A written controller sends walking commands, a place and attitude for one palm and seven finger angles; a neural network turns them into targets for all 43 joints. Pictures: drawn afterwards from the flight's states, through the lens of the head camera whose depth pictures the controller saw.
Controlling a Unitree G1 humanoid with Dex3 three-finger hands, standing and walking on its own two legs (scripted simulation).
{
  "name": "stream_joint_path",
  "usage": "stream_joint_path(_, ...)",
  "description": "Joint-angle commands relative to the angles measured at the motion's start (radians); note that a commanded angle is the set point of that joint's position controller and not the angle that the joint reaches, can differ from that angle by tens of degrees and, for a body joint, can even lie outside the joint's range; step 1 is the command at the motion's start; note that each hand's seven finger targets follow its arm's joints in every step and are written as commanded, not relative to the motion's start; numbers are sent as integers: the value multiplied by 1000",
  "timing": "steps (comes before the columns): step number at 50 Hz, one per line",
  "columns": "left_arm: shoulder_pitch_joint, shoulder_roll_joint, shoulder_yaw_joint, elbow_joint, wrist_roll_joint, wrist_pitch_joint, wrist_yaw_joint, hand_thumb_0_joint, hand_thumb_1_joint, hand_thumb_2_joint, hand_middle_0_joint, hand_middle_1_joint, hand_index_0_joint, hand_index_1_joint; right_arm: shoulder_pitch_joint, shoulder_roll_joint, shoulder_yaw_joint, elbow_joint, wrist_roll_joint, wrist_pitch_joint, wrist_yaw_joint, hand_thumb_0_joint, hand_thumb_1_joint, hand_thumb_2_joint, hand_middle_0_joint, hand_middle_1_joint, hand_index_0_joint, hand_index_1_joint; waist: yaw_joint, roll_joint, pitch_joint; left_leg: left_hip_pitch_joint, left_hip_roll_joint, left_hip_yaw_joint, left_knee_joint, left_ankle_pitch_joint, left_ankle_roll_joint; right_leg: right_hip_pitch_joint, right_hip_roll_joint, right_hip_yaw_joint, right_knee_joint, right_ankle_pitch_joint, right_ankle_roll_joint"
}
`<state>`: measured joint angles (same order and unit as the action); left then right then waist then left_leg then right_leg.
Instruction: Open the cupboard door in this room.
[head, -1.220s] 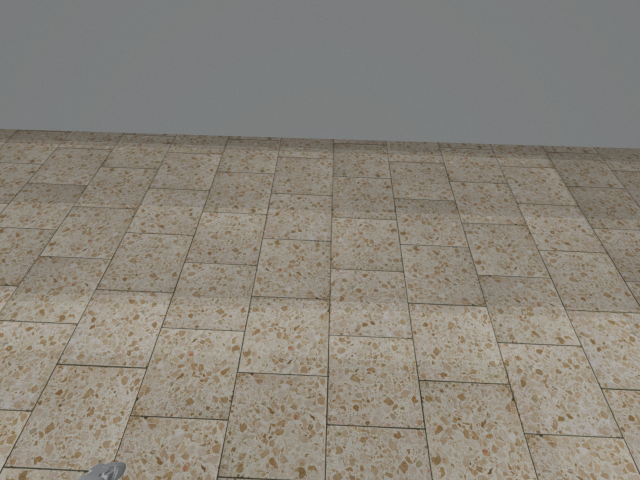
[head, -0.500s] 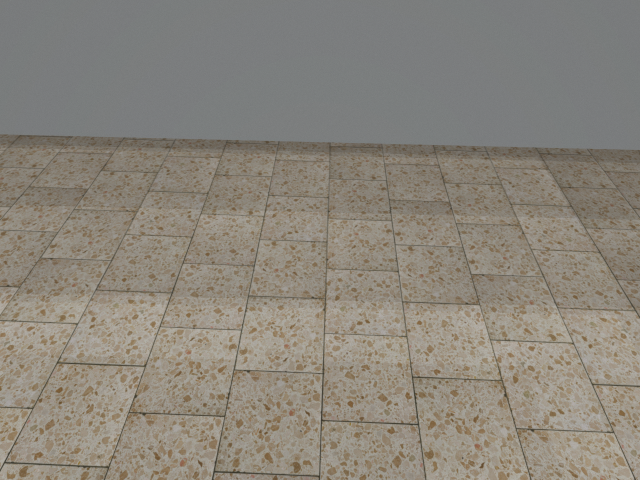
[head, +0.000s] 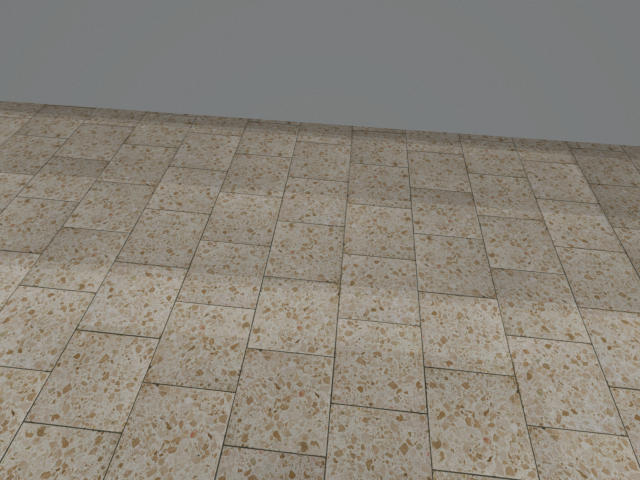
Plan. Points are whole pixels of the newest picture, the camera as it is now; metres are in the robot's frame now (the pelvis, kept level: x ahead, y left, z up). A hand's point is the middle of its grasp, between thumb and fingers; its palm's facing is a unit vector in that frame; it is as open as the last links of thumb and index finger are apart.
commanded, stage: turn or walk to find it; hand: left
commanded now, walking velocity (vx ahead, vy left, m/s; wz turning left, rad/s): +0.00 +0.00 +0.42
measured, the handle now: out of the picture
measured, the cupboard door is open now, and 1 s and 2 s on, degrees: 0 0 0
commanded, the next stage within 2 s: none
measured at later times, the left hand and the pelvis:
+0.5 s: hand out of the picture -0.01 +0.18 -0.15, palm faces +0.22 -0.93 -0.28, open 7.4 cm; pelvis -0.03 -0.03 +0.00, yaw +13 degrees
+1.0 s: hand out of the picture -0.08 +0.22 -0.16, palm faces +0.45 -0.86 -0.25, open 7.4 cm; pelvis -0.06 +0.00 +0.01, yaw +25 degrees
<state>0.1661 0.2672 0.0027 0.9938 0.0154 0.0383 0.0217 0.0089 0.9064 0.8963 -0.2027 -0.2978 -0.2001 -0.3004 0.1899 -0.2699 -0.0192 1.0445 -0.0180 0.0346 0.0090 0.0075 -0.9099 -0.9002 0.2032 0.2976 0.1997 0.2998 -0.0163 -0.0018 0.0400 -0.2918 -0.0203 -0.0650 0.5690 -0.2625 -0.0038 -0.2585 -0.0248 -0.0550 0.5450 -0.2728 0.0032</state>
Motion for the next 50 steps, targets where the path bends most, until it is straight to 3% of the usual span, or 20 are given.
stream_joint_path(1,-24,162,48,-104,3,-9,12,0,900,900,-200,-300,-200,-300,48,-133,-39,-86,-1,-12,-6,0,-900,-900,200,300,200,300,-10,22,-42,-2,114,-115,-64,148,43,-77,-146,55,-3,-1,-27)
stream_joint_path(3,-16,106,46,-123,-3,-8,13,0,900,900,-200,-300,-200,-300,64,-186,-56,-107,-6,-22,-13,0,-900,-900,200,300,200,300,-11,229,-37,-9,265,-419,-267,229,158,-125,7,-15,270,-184,32)
stream_joint_path(4,-12,109,46,-132,-2,-11,16,0,900,900,-200,-300,-200,-300,78,-189,-61,-114,-1,-26,-19,0,-900,-900,200,300,200,300,-13,232,-51,30,294,-467,-279,320,211,-169,-2,41,384,-275,27)
stream_joint_path(10,28,36,49,-128,-13,-22,10,0,900,900,-200,-300,-200,-300,73,-153,-76,-129,-7,-18,-34,0,-900,-900,200,300,200,300,-6,156,-122,125,212,-352,-171,474,197,-129,18,55,252,-233,38)
stream_joint_path(14,144,49,61,-107,-13,-29,15,0,900,900,-200,-300,-200,-300,37,-131,-84,-151,3,-6,-24,0,-900,-900,200,300,200,300,42,112,-130,-21,127,-311,-102,285,114,128,22,39,-114,3,38)
stream_joint_path(15,173,103,74,-103,0,-36,21,0,900,900,-200,-300,-200,-300,37,-82,-80,-164,12,-5,-18,0,-900,-900,200,300,200,300,51,-32,-126,-190,51,-221,28,79,52,257,-125,166,-226,-14,0)
stream_joint_path(16,156,191,90,-117,14,-40,24,0,900,900,-200,-300,-200,-300,26,-25,-74,-196,9,-4,-15,0,-900,-900,200,300,200,300,52,-300,-47,-366,-79,-8,258,-213,-25,239,-393,445,-300,17,-111)
stream_joint_path(17,142,172,84,-132,5,-43,25,0,900,900,-200,-300,-200,-300,-7,-77,-87,-188,-7,4,-13,0,-900,-900,200,300,200,300,61,-216,-29,-313,-18,-47,422,-258,-18,77,-433,417,-310,38,-153)
stream_joint_path(20,16,111,68,-152,9,-45,23,0,900,900,-200,-300,-200,-300,37,-46,-89,-135,-2,22,5,0,-900,-900,200,300,200,300,-18,-141,46,-268,22,-2,637,-117,-30,-38,-288,203,-267,105,-133)
stream_joint_path(22,46,97,65,-148,10,-50,22,0,900,900,-200,-300,-200,-300,34,-41,-82,-131,-1,21,7,0,-900,-900,200,300,200,300,-4,-159,30,-272,31,37,630,-92,-46,19,-269,134,-236,214,-136)
stream_joint_path(29,172,156,83,-98,21,-43,18,0,900,900,-200,-300,-200,-300,-101,-15,-55,-165,10,9,7,0,-900,-900,200,300,200,300,67,-178,-13,-157,32,125,259,-203,-46,147,-311,83,-140,489,-160)
stream_joint_path(33,147,171,90,-88,12,-36,15,0,900,900,-200,-300,-200,-300,-17,-38,-52,-146,11,-7,1,0,-900,-900,200,300,200,300,23,-182,-88,46,19,161,-60,-26,-25,136,-280,6,-1,547,-81)
stream_joint_path(34,139,151,85,-93,4,-31,12,0,900,900,-200,-300,-200,-300,26,-79,-61,-136,8,-16,2,0,-900,-900,200,300,200,300,-3,-80,-121,194,65,117,-176,146,-7,47,-248,-44,116,447,-31)
stream_joint_path(35,151,90,80,-129,-2,-25,6,0,900,900,-200,-300,-200,-300,61,-180,-83,-138,-2,-25,-2,0,-900,-900,200,300,200,300,-18,197,-155,361,309,-180,-194,490,97,-203,-129,-108,312,19,46)
stream_joint_path(36,109,57,62,-158,7,-21,7,0,900,900,-200,-300,-200,-300,105,-224,-93,-129,6,-17,-5,0,-900,-900,200,300,200,300,-35,259,-141,338,432,-249,-191,756,208,-285,-80,-62,465,-383,61)
stream_joint_path(37,40,62,62,-155,5,-6,15,0,900,900,-200,-300,-200,-300,132,-201,-90,-106,3,-25,-21,0,-900,-900,200,300,200,300,-61,256,-144,287,396,-251,-190,738,218,-291,-80,21,537,-359,63)
stream_joint_path(38,10,68,69,-147,1,-3,12,0,900,900,-200,-300,-200,-300,87,-180,-84,-113,0,-22,-29,0,-900,-900,200,300,200,300,-44,244,-88,230,360,-222,-193,662,213,-306,-88,45,577,-303,61)
stream_joint_path(40,43,62,73,-120,2,-7,-1,0,900,900,-200,-300,-200,-300,2,-135,-69,-141,-2,-27,-31,0,-900,-900,200,300,200,300,-1,147,-59,182,286,-136,-195,576,177,-281,-87,36,577,-197,68)
stream_joint_path(42,62,52,72,-108,0,-5,-6,0,900,900,-200,-300,-200,-300,1,-130,-68,-145,1,-31,-31,0,-900,-900,200,300,200,300,3,138,-60,181,249,-109,-205,556,165,-255,-73,24,531,-161,76)
stream_joint_path(50,44,30,70,-140,-5,-5,0,0,900,900,-200,-300,-200,-300,7,-134,-81,-158,-8,-16,-23,0,-900,-900,200,300,200,300,-2,163,-33,93,243,-212,-230,348,181,-127,-32,17,259,-160,69)
